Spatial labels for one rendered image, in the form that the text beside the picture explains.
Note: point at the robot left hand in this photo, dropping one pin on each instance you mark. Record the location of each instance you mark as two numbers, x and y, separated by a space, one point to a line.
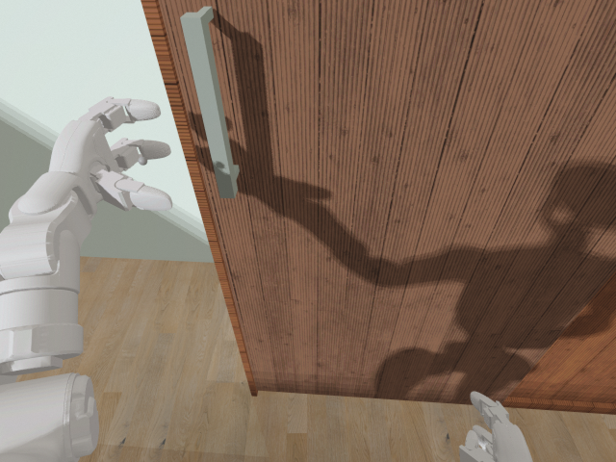
82 150

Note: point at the handle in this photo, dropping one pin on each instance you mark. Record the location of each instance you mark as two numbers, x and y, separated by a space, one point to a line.
198 40

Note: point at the wardrobe door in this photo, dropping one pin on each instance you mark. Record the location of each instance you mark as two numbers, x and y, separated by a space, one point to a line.
427 188
581 364

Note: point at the left robot upper arm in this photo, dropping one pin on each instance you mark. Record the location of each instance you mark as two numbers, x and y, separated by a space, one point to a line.
49 419

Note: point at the robot right hand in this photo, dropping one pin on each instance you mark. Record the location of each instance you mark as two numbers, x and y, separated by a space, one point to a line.
506 443

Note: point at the robot left forearm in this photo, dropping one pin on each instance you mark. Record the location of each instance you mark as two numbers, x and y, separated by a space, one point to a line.
40 275

